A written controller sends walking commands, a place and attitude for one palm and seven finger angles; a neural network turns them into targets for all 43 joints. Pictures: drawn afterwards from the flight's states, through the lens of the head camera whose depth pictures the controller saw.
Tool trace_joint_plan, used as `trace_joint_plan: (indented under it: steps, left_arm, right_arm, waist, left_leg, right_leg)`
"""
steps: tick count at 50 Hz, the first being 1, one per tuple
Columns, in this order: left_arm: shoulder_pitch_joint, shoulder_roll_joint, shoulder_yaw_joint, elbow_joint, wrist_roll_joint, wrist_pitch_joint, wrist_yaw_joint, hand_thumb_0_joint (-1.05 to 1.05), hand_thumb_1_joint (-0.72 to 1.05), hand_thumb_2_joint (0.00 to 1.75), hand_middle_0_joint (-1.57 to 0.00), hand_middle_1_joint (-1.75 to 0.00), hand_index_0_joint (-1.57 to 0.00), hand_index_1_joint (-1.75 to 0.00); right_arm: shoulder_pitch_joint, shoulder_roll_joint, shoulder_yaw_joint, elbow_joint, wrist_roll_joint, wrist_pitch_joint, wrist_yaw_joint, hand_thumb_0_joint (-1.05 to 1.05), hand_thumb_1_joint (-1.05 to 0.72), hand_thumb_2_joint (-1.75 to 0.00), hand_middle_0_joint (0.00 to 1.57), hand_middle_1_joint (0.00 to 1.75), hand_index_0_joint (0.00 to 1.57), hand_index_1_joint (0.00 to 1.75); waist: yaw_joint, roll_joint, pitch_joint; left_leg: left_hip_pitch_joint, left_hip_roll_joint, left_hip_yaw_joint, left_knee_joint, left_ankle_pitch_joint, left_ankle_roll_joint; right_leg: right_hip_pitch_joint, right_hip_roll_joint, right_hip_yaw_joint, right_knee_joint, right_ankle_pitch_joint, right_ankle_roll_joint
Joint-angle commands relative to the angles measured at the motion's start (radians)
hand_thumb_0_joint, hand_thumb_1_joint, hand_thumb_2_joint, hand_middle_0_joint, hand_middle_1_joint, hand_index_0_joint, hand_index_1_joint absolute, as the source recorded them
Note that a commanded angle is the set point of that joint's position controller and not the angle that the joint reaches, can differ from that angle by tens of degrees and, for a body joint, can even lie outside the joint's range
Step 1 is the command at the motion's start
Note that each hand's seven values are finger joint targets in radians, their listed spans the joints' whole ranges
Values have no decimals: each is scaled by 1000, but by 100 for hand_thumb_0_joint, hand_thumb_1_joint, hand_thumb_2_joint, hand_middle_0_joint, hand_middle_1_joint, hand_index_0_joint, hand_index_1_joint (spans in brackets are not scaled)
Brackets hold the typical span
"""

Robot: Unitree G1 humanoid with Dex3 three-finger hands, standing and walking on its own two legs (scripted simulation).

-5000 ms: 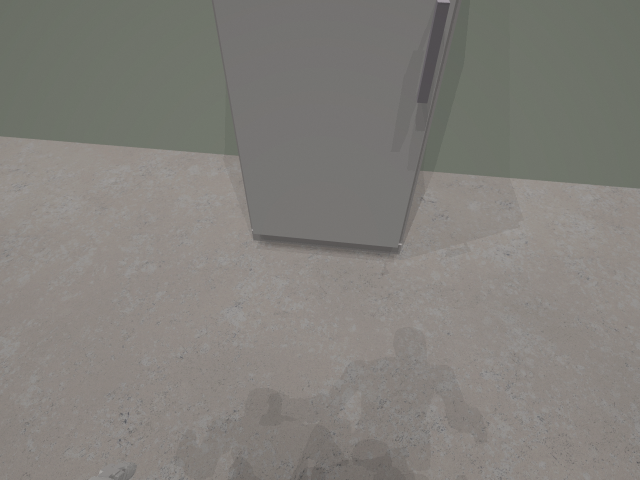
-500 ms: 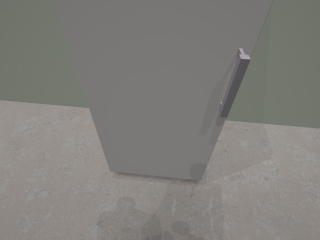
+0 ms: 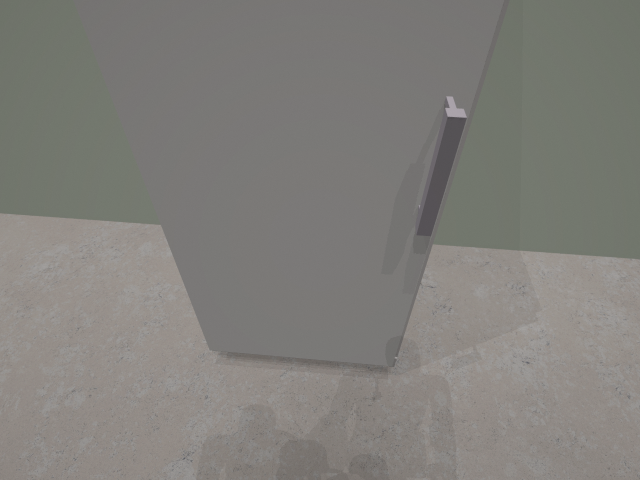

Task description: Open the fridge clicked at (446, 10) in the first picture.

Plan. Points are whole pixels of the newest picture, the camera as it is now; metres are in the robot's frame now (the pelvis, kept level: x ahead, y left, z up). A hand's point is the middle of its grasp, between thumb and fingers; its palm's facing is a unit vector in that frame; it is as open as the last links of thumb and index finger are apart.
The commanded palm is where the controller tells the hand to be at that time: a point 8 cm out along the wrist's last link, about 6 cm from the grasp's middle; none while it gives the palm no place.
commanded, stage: look again from close up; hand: right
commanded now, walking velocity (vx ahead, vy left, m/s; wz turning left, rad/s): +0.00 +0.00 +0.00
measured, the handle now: (435, 171) +0.58 -0.15 +0.10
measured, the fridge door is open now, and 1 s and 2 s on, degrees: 0 0 0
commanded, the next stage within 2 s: none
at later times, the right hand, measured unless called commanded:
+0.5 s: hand out of the picture -0.02 -0.20 -0.17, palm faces +0.03 +0.97 -0.22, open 7.4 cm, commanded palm none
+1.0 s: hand out of the picture -0.03 -0.16 -0.17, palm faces +0.04 +0.98 -0.17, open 7.4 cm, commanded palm none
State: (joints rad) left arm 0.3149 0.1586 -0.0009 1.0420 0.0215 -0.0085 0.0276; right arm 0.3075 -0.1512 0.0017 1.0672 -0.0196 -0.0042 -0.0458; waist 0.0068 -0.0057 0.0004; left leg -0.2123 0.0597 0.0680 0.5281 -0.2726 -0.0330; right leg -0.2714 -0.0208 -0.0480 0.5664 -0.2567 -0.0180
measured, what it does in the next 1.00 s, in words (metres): stands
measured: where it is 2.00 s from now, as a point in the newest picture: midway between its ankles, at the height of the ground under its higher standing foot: outside the picture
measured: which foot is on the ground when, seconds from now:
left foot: down 0.00-1.00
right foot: down 0.00-1.00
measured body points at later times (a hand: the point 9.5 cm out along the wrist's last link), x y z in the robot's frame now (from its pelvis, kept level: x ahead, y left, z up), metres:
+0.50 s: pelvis -0.02 -0.01 +0.00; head -0.03 -0.02 +0.45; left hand +0.03 +0.24 -0.14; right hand -0.02 -0.25 -0.15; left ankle +0.01 +0.14 -0.73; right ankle +0.03 -0.10 -0.73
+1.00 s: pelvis -0.02 +0.01 +0.01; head -0.03 -0.01 +0.45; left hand -0.01 +0.23 -0.15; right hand -0.03 -0.21 -0.16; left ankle +0.01 +0.14 -0.73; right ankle +0.03 -0.10 -0.73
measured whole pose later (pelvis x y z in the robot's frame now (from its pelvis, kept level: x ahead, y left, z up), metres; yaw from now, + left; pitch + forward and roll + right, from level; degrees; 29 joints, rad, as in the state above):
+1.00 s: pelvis -0.02 +0.01 +0.01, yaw -1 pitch -2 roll +1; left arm 0.30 0.14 -0.01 1.09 0.02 0.00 0.01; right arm 0.35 -0.16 0.00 1.05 -0.02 0.00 -0.04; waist 0.00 0.02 0.01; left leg -0.22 0.06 0.08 0.47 -0.21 -0.03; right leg -0.27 -0.02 -0.04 0.48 -0.17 -0.01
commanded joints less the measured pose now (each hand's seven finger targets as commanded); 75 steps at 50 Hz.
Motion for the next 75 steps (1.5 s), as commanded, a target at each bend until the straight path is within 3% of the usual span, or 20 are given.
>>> trace_joint_plan:
  steps: [1, 12, 22, 33, 39, 45, 52, 75]
  left_arm:
    - [16, 122, 29, -80, -4, -20, -6, 0, 90, 90, -20, -30, -20, -30]
    - [-32, 177, 38, -100, -4, -24, -14, 0, 90, 90, -20, -30, -20, -30]
    - [-45, 186, 34, -74, -7, -17, -18, 0, 90, 90, -20, -30, -20, -30]
    - [-27, 155, 27, -31, -9, -11, -18, 0, 90, 90, -20, -30, -20, -30]
    - [-12, 136, 24, -14, -9, -11, -16, 0, 90, 90, -20, -30, -20, -30]
    - [14, 108, 22, 1, -11, -10, -15, 0, 90, 90, -20, -30, -20, -30]
    - [26, 87, 24, 10, -9, -8, -13, 0, 90, 90, -20, -30, -20, -30]
    - [45, 69, 28, 10, -9, -10, -8, 0, 90, 90, -20, -30, -20, -30]
  right_arm:
    - [56, -103, -22, -70, -3, -6, 1, 0, -90, -90, 20, 30, 20, 30]
    - [53, -154, -30, -112, -4, -9, 11, 0, -90, -90, 20, 30, 20, 30]
    - [62, -166, -25, -93, -4, -11, 14, 0, -90, -90, 20, 30, 20, 30]
    - [86, -149, -20, -60, -2, -14, 12, 0, -90, -90, 20, 30, 20, 30]
    - [100, -129, -20, -48, 0, -13, 10, 0, -90, -90, 20, 30, 20, 30]
    - [100, -114, -21, -45, 1, -16, 7, 0, -90, -90, 20, 30, 20, 30]
    - [111, -91, -25, -41, -1, -12, 6, 0, -90, -90, 20, 30, 20, 30]
    - [141, -60, -30, -30, -3, -14, 5, 0, -90, -90, 20, 30, 20, 30]
  waist:
    - [-5, -41, 109]
    - [-12, -25, 55]
    - [-6, -6, 69]
    - [-7, 13, 85]
    - [-11, -16, 83]
    - [-8, 21, 73]
    - [-12, 3, 93]
    - [-13, -8, 82]
  left_leg:
    - [-34, 29, -49, -71, -3, 55]
    - [8, 42, -56, -99, 36, 51]
    - [-16, 54, -72, -147, -7, 50]
    - [-35, 61, -85, -181, -56, 51]
    - [-29, 57, -80, -176, -56, 51]
    - [-34, 60, -82, -182, -40, 54]
    - [-33, 54, -76, -172, -47, 54]
    - [-29, 45, -68, -162, -15, 54]
  right_leg:
    - [-112, -94, 151, -214, -62, -10]
    - [-84, -92, 161, -255, -99, -18]
    - [-69, -84, 146, -258, -122, -9]
    - [-67, -72, 123, -246, -111, 1]
    - [-77, -73, 128, -252, -119, 2]
    - [-50, -68, 105, -217, -36, 7]
    - [-83, -68, 115, -232, -84, 5]
    - [-67, -75, 121, -233, -75, -2]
